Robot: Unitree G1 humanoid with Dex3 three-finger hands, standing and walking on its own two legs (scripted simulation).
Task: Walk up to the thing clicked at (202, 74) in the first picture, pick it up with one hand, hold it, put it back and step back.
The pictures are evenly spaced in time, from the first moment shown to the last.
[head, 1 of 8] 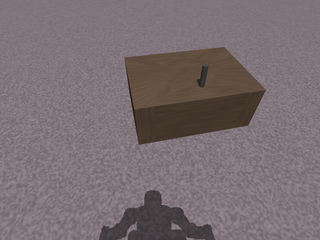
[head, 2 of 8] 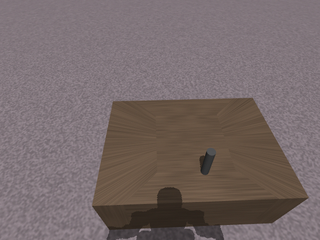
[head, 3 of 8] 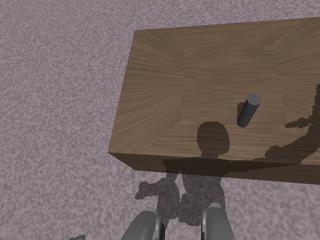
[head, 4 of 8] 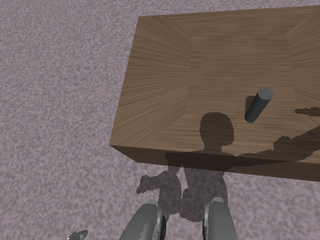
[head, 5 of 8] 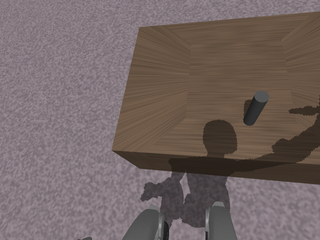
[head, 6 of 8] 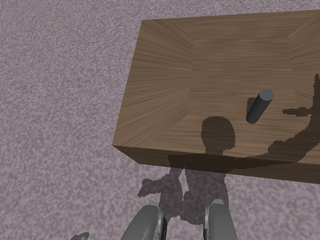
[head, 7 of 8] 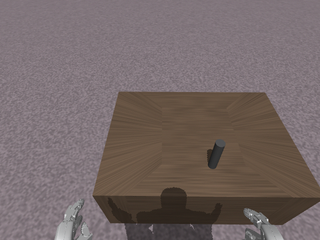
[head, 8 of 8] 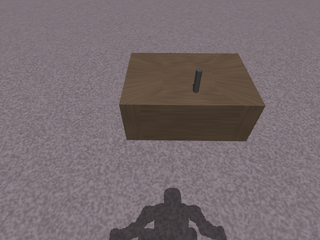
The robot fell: no
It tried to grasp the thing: no
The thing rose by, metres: 0.00
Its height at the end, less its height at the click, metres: +0.00
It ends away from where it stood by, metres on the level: 0.00
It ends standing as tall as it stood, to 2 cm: yes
